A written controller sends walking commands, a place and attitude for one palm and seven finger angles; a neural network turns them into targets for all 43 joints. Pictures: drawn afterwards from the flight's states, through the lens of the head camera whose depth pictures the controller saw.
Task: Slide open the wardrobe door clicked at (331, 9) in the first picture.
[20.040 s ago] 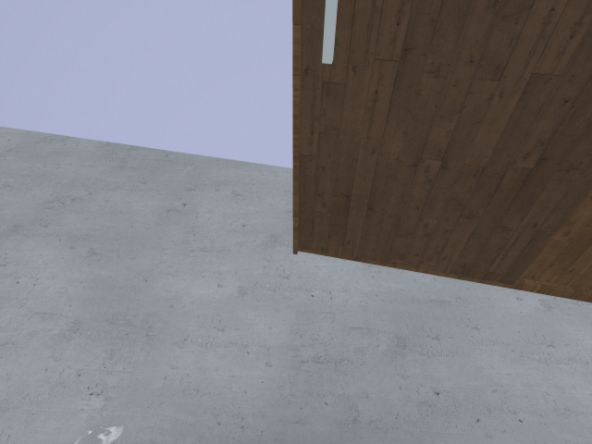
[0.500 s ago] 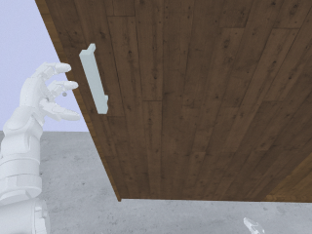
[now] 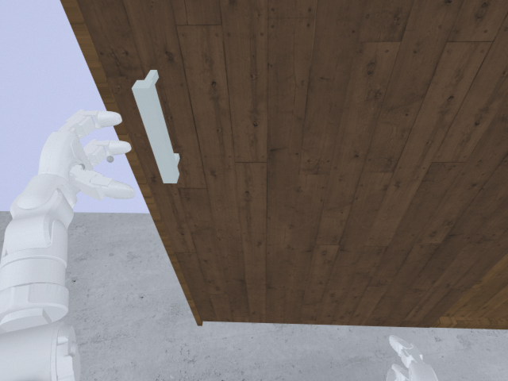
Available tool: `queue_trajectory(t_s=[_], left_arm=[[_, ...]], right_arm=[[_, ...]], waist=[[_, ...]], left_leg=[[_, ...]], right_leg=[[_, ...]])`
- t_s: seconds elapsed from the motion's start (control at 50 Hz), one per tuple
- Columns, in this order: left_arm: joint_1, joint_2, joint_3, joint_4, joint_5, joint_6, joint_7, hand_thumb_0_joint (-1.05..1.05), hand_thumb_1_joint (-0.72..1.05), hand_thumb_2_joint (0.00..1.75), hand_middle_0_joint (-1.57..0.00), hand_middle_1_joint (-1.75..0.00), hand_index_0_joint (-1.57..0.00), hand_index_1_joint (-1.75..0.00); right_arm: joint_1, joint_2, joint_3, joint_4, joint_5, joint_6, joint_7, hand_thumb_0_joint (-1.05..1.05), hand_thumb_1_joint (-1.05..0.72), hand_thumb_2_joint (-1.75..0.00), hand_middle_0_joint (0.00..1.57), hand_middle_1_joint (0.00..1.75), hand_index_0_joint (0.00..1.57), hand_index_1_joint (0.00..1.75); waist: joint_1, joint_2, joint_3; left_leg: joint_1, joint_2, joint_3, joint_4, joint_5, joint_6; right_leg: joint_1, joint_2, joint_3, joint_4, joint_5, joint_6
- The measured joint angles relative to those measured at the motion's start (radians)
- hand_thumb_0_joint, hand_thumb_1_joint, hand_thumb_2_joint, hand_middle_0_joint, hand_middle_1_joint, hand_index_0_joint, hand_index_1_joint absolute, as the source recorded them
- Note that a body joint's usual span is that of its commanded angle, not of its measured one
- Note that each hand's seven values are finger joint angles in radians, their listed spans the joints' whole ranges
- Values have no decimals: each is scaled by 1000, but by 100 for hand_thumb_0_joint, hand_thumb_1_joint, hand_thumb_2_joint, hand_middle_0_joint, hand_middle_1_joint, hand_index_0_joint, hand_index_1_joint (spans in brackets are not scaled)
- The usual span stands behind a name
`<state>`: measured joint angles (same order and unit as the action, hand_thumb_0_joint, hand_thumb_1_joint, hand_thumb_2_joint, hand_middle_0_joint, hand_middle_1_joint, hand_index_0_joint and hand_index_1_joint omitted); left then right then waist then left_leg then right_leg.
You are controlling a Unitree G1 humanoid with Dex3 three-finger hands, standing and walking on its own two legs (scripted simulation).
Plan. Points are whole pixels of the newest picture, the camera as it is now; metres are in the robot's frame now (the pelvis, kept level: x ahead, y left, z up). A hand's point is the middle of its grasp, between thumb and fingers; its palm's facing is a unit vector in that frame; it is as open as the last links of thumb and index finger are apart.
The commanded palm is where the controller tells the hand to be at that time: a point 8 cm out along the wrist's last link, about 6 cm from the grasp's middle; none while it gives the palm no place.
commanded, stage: move the hooked fingers beside the handle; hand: left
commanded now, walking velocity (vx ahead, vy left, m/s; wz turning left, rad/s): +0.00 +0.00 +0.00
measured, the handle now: (162, 129) +0.45 +0.18 +0.19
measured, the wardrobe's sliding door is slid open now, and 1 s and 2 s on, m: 0.00 0.00 0.00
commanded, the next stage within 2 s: feel for the door with the fingertips in 0.54 s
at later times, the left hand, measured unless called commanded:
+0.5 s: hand (106, 142) +0.39 +0.24 +0.21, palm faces +0.05 -1.00 -0.03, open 14.0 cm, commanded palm +0.36 +0.28 +0.19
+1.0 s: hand (139, 156) +0.39 +0.20 +0.18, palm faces +0.02 -1.00 -0.02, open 14.0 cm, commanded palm +0.36 +0.25 +0.19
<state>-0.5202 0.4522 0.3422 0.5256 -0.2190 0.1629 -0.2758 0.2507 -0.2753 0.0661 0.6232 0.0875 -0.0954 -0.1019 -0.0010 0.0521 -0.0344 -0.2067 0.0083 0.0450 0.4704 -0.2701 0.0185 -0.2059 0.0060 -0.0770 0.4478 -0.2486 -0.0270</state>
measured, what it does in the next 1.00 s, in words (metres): stands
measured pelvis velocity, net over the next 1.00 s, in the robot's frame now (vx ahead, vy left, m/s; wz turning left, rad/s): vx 0.00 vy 0.00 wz -0.01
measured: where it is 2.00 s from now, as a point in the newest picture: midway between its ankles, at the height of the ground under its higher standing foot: outside the picture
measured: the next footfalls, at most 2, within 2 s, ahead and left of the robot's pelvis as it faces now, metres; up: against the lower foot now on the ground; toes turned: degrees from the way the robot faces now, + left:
none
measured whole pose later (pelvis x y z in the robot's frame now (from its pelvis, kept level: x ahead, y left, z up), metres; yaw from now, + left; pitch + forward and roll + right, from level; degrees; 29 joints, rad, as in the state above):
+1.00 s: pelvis +0.00 +0.00 +0.00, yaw +0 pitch +1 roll +0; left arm -0.53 0.38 0.28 0.49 -0.23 0.19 -0.23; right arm 0.25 -0.28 0.05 0.64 0.09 -0.09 -0.09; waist 0.00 0.06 -0.05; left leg -0.21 0.00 0.05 0.46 -0.27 0.02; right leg -0.21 0.00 -0.07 0.45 -0.25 -0.02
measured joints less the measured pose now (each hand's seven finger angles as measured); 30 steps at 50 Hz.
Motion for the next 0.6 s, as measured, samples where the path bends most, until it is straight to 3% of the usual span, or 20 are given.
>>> queue_trajectory(t_s=[0.12,0.28,0.44,0.5,0.6], left_arm=[[-43,-6,2,3,-22,-47,-22,-1,-50,30,-30,-120,-30,-120],[-29,19,10,93,-10,2,-23,-1,-50,30,-30,-120,-30,-120],[-6,-4,34,-18,-6,-88,-11,-1,-50,30,-30,-120,-30,-120],[-40,10,18,13,-19,-68,-27,-1,-50,30,-30,-120,-30,-120],[-47,18,-11,89,-22,15,-35,-1,-51,30,-30,-120,-30,-120]], right_arm=[[9,0,5,28,-2,-10,-3,1,-90,-90,20,30,20,30],[21,-13,-6,14,3,8,6,1,-90,-90,20,30,20,30],[45,-8,-8,28,-6,-11,-2,1,-90,-90,20,30,20,30],[44,-9,-6,36,0,-13,-1,1,-90,-90,20,30,20,30],[26,-16,-7,26,6,1,7,1,-90,-90,20,30,20,30]], waist=[[1,-10,-8],[-20,3,-22],[-10,-14,0],[-8,-10,-13],[-14,6,-27]], left_leg=[[4,0,-3,-3,2,-1],[-14,0,10,1,1,1],[8,5,7,-4,0,-1],[7,3,4,-4,0,-1],[-16,-2,6,1,1,3]], right_leg=[[5,1,-3,-6,3,-1],[-21,0,10,7,2,1],[7,6,8,-9,7,-1],[7,4,5,-9,5,0],[-20,-2,7,4,2,3]])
